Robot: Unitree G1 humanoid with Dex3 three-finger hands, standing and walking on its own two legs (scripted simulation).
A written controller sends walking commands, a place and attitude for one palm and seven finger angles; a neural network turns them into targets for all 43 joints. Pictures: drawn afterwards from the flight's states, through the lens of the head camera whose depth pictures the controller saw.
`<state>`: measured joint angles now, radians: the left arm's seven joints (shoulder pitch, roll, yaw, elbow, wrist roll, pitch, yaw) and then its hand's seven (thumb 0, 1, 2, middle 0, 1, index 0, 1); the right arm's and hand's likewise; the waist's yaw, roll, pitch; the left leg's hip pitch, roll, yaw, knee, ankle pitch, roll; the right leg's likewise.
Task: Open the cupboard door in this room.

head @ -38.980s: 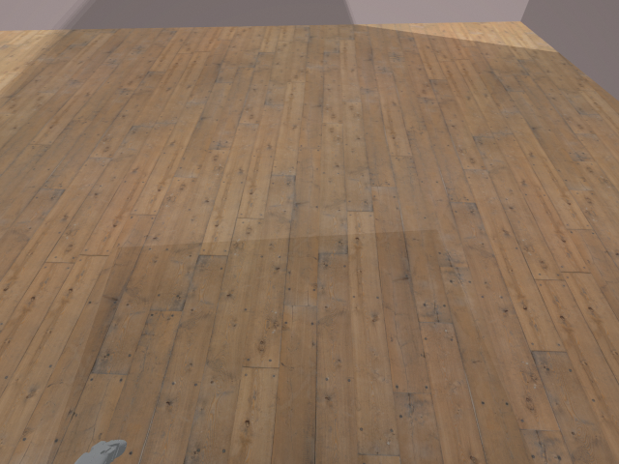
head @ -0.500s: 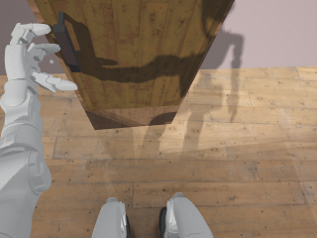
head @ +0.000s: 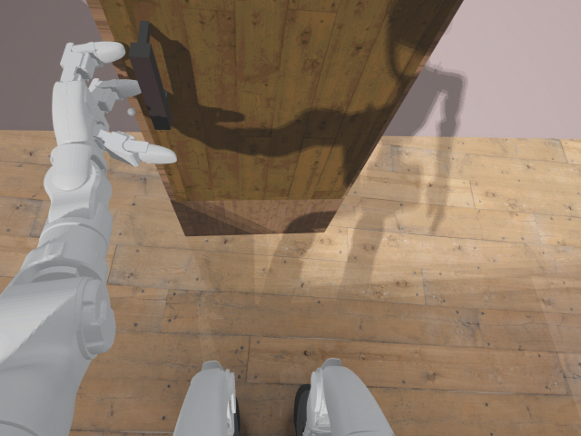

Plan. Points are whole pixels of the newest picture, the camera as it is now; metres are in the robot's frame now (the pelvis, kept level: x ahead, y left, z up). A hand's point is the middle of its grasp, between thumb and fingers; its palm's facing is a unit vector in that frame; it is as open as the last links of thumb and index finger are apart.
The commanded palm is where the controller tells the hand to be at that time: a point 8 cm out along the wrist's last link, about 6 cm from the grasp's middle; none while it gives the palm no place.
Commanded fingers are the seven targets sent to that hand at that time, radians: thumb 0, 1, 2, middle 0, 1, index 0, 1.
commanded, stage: slide the fingers in behind the handle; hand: left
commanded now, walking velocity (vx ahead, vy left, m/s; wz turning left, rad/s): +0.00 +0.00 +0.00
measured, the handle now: (154, 79) +0.57 +0.17 +0.06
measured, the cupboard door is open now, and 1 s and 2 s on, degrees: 0 0 17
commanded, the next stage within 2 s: close the thumb around the handle in 0.56 s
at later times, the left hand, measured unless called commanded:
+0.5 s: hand (164, 112) +0.52 +0.15 +0.05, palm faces +0.06 -1.00 -0.03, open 14.0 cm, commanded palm +0.50 +0.17 +0.05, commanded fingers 0.00 -0.50 0.30 -0.30 -1.20 -0.30 -1.20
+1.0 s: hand (174, 109) +0.53 +0.14 +0.05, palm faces +0.05 -1.00 -0.01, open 10.7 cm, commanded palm +0.50 +0.17 +0.05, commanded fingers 0.00 0.51 0.73 -0.37 -1.31 -0.37 -1.31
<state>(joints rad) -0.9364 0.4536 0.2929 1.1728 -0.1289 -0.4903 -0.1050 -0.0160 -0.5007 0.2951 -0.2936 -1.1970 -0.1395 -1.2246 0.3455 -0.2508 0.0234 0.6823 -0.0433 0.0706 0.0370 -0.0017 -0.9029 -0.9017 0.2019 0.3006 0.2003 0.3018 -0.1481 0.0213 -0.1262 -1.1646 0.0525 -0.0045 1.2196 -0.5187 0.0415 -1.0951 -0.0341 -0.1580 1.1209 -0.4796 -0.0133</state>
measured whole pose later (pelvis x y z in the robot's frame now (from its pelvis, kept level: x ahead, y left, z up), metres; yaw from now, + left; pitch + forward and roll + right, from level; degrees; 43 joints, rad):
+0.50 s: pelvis +0.00 +0.00 +0.00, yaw -1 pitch +26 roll -5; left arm -0.95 0.42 0.30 1.22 -0.06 -0.52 -0.04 -0.02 -0.50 0.30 -0.30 -1.22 -0.27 -1.26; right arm 0.35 -0.24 0.03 0.66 -0.05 0.07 0.05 0.00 -0.90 -0.90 0.20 0.30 0.20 0.30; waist -0.18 0.04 -0.12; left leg -1.17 0.06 0.02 1.23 -0.52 0.05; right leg -1.11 -0.03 -0.13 1.14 -0.48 -0.01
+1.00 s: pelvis +0.00 -0.01 +0.00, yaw -2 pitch +26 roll -4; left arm -0.92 0.42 0.34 1.18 -0.07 -0.51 -0.07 -0.01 -0.01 0.51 -0.33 -1.26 -0.33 -1.26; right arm 0.36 -0.26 0.02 0.64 -0.04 0.08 0.04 0.00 -0.90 -0.90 0.20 0.30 0.20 0.30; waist -0.18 0.04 -0.12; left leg -1.14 0.07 0.03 1.21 -0.52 0.04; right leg -1.10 -0.01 -0.12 1.13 -0.48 -0.02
